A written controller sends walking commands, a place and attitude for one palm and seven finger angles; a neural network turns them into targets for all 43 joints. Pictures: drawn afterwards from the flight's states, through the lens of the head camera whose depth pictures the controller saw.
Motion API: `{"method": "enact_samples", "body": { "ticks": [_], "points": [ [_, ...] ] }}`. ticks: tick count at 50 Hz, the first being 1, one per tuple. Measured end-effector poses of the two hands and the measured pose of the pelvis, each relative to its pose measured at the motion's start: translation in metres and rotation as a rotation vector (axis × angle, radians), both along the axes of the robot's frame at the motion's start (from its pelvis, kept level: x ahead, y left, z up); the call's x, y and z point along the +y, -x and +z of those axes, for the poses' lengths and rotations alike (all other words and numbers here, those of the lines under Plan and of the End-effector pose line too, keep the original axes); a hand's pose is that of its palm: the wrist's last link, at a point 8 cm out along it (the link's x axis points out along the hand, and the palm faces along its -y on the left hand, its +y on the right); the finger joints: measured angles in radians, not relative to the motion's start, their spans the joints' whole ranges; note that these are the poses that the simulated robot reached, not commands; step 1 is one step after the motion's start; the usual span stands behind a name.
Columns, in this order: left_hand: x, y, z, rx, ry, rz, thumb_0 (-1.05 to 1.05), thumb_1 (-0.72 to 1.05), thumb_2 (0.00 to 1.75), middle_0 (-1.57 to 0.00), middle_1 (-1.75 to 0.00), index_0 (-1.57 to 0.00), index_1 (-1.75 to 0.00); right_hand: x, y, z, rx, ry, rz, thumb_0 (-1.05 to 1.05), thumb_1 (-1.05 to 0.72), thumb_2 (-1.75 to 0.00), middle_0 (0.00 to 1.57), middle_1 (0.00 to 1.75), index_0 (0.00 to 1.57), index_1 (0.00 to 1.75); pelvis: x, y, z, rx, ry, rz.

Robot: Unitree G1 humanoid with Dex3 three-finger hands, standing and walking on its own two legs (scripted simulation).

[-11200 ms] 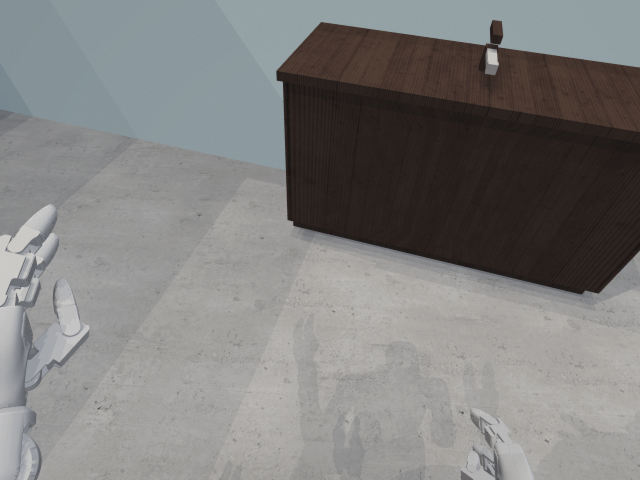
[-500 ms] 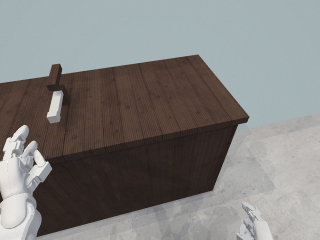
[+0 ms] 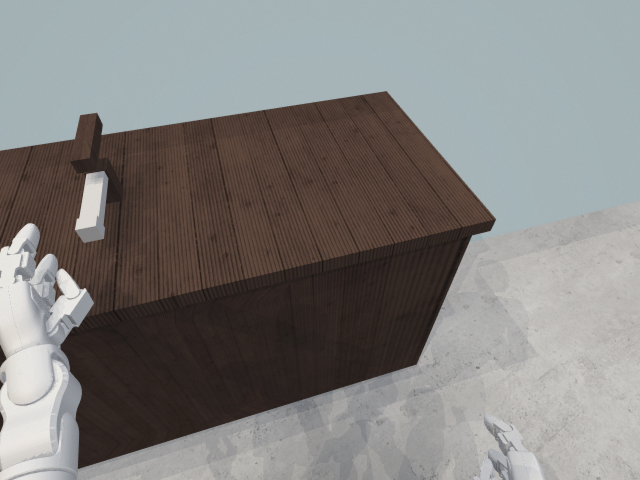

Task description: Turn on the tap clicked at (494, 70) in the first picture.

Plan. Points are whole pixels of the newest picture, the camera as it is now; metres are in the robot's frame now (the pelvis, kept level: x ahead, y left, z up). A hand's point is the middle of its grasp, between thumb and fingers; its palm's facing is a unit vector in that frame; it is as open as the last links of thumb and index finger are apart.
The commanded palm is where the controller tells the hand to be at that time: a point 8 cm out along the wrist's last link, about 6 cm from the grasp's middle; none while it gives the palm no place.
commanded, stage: reach beside the lever's end, fingers flat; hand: left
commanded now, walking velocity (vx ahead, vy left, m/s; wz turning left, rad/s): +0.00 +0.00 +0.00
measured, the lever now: (90, 228) +0.43 +0.38 +0.06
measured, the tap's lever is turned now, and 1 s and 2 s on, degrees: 0 0 1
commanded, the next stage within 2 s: push the lever round in 1.20 s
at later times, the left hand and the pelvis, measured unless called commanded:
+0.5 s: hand (68, 269) +0.35 +0.37 +0.06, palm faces +0.59 -0.81 -0.07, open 7.7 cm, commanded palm +0.30 +0.40 +0.06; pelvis -0.01 +0.01 -0.02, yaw -1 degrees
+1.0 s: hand (72, 252) +0.39 +0.40 +0.04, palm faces +0.56 -0.82 -0.07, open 7.8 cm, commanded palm +0.34 +0.42 +0.05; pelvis +0.00 +0.03 -0.03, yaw -2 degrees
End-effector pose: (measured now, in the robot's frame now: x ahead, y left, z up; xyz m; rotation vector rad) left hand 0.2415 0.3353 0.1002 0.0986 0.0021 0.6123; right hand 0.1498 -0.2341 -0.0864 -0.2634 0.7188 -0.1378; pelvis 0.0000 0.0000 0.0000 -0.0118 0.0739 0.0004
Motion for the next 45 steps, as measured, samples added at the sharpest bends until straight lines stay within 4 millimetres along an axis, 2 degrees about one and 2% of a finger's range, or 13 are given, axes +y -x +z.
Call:
{"method": "enact_samples", "body": {
  "ticks": [10,16,27,37,45],
  "points": [
    [0.03,-0.011,-0.012,0.009,0.012,0.037,0.01,0.89,0.9,-0.18,-0.22,-0.18,-0.22,-0.007,0.018,-0.01,0.082,0.029,-0.032,0.01,-0.9,-0.9,0.21,0.3,0.2,0.3,0.003,0.001,-0.004,0.032,0.008,0.0],
    [0.049,-0.025,-0.02,0.011,0.024,0.04,0.01,0.9,0.9,-0.17,-0.21,-0.17,-0.2,-0.014,0.034,-0.016,0.144,0.061,-0.05,0.01,-0.9,-0.9,0.21,0.3,0.2,0.3,0.005,0.003,-0.009,0.06,0.018,0.004],
    [0.068,-0.063,-0.033,0.015,0.033,0.016,0.01,0.9,0.9,-0.16,-0.18,-0.17,-0.18,-0.019,0.071,-0.027,0.262,0.084,-0.1,0.01,-0.9,-0.9,0.21,0.3,0.2,0.3,0.011,0.005,-0.018,0.121,0.029,-0.01],
    [0.088,-0.086,-0.046,0.018,0.041,0.029,0.01,0.9,0.9,-0.16,-0.16,-0.16,-0.15,-0.016,0.104,-0.037,0.383,0.093,-0.14,0.01,-0.9,-0.9,0.21,0.3,0.2,0.3,0.018,0.004,-0.027,0.168,0.039,-0.022],
    [0.102,-0.1,-0.052,0.014,0.031,0.013,0.01,0.9,0.9,-0.15,-0.15,-0.16,-0.15,-0.013,0.121,-0.042,0.458,0.105,-0.157,0.01,-0.9,-0.9,0.21,0.3,0.2,0.3,0.023,0.004,-0.033,0.199,0.052,-0.025]
  ]
}}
